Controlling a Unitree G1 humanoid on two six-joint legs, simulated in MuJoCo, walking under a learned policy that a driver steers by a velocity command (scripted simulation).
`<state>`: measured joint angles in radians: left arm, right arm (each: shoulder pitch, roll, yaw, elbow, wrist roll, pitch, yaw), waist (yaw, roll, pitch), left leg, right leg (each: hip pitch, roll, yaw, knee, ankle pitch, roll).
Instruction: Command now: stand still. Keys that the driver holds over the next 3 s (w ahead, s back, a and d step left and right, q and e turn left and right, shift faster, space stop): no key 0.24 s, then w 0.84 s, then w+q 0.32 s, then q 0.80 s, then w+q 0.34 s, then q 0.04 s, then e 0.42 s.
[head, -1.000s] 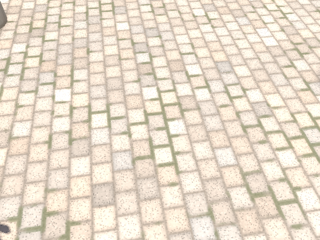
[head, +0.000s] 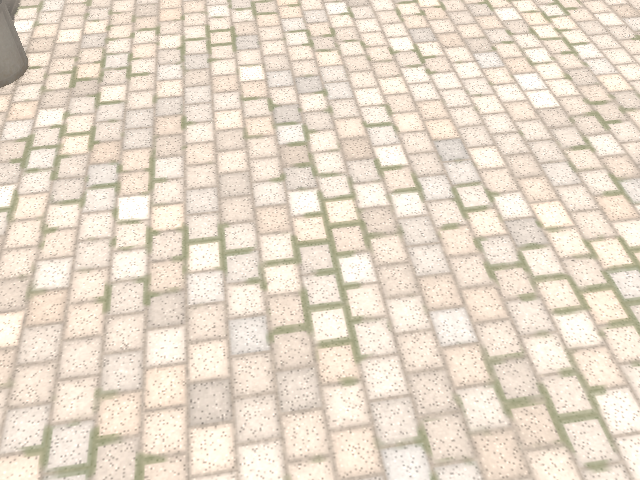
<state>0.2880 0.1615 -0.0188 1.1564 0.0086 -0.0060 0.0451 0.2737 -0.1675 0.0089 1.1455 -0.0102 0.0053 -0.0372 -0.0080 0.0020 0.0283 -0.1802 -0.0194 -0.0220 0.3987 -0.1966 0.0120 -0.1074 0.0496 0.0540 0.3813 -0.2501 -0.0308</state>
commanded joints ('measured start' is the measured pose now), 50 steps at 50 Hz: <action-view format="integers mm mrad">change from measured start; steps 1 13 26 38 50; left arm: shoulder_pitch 70 103 76 -136 236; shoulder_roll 80 59 133 59 273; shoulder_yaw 12 12 78 68 130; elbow -6 -1 -68 -202 -149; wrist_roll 0 2 1 23 46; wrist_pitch -4 -4 -36 -44 -64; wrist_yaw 3 5 -14 -75 -36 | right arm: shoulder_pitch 62 83 190 312 301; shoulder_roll -81 -61 -41 -77 -22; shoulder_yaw -12 -11 -45 -35 -19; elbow -7 4 -72 -40 -86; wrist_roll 0 -1 1 -6 6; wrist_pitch -4 -4 -82 -109 -109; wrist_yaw -4 -6 42 23 25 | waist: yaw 0 2 -86 -9 151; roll -1 -3 -80 79 -125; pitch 42 26 137 91 -250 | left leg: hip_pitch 18 26 125 234 -209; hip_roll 95 86 -18 199 15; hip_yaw -86 -81 80 -86 85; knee -54 -55 43 -223 848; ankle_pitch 100 39 -129 484 -106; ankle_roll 29 32 78 148 88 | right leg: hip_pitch -74 -66 -296 -631 383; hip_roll -111 -104 -188 -83 -380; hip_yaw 86 80 220 -137 365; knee -69 -73 -61 622 55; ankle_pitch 138 71 -237 58 -56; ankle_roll -27 -28 -148 -22 -264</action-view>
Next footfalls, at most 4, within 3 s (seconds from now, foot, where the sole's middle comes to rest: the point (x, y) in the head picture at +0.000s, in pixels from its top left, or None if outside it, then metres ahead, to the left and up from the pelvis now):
0.98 right None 0.44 -0.02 -0.78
1.52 left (271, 391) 0.73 0.14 -0.78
2.18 right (339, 352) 0.83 -0.02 -0.78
2.72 left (212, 371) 0.78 0.28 -0.78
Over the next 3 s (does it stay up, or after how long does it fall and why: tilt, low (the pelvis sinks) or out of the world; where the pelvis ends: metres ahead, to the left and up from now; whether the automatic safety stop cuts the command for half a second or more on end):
stays up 0.79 0.17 0.00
